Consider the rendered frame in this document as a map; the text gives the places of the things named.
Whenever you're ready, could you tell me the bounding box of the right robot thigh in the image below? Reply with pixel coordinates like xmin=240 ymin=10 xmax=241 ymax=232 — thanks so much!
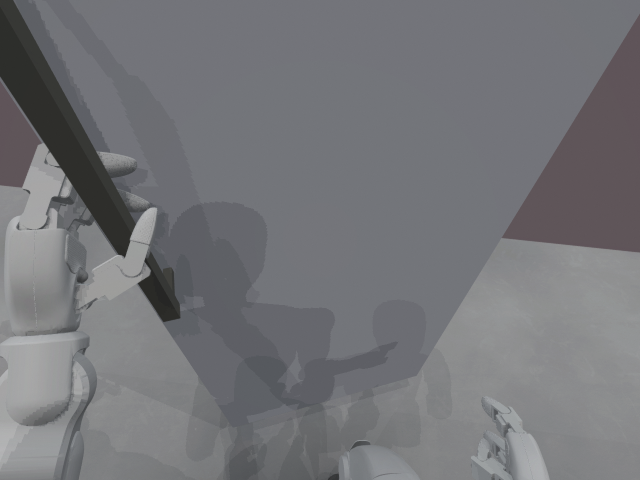
xmin=338 ymin=445 xmax=421 ymax=480

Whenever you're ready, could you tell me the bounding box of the fridge door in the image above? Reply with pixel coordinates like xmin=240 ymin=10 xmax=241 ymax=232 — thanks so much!
xmin=0 ymin=0 xmax=640 ymax=428

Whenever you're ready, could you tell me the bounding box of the robot right shin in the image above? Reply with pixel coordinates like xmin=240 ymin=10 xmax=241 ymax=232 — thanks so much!
xmin=348 ymin=440 xmax=371 ymax=452

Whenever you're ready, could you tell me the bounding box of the robot left forearm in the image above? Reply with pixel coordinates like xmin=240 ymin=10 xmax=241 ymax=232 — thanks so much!
xmin=0 ymin=331 xmax=97 ymax=480

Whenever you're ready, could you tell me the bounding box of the robot left hand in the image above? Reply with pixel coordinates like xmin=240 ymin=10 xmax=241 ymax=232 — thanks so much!
xmin=4 ymin=143 xmax=158 ymax=336

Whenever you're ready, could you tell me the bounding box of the handle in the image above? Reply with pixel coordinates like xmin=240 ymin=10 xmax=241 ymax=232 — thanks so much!
xmin=0 ymin=0 xmax=180 ymax=322

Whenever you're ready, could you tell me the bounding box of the robot right hand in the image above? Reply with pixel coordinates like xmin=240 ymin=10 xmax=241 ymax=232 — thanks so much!
xmin=471 ymin=396 xmax=550 ymax=480

